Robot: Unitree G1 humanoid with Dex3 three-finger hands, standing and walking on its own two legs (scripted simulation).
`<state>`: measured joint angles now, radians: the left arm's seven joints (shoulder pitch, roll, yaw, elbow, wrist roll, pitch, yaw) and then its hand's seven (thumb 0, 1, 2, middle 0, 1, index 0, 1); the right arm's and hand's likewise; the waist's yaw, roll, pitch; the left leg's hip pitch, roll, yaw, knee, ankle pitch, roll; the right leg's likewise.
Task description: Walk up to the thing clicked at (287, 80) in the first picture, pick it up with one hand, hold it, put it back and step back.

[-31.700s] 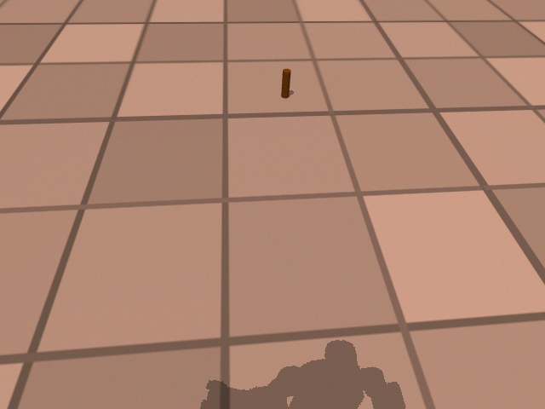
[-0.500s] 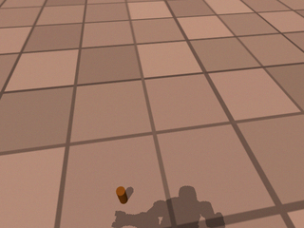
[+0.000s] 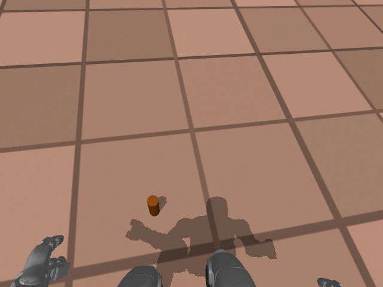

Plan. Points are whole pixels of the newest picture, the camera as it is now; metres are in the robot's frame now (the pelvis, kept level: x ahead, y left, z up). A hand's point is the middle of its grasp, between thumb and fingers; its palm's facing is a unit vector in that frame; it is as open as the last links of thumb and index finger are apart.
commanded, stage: step back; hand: left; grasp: from the side
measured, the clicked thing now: (153, 206) +0.43 +0.12 -0.66
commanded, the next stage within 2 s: none
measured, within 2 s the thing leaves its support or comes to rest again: neither
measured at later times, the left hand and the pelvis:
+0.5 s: hand out of the picture +0.01 +0.25 -0.14, palm faces -0.12 -0.91 -0.39, open 7.4 cm; pelvis -0.10 -0.01 +0.00, yaw -6 degrees
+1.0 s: hand out of the picture -0.11 +0.27 -0.14, palm faces -0.06 -0.93 -0.36, open 7.4 cm; pelvis -0.24 +0.01 +0.01, yaw -4 degrees
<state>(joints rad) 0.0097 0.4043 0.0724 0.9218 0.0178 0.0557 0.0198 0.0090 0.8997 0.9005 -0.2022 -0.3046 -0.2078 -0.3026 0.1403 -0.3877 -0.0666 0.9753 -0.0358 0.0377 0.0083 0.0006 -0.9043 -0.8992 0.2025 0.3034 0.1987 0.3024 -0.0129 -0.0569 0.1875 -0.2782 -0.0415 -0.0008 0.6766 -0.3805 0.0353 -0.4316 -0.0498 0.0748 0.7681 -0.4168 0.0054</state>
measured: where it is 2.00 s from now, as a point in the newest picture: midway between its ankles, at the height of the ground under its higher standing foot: outside the picture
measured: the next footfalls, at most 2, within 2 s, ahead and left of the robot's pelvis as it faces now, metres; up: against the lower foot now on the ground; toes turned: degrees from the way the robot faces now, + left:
right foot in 0.44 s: -0.08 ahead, -0.13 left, +0.00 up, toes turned -3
left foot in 0.76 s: -0.15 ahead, +0.12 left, +0.00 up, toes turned -4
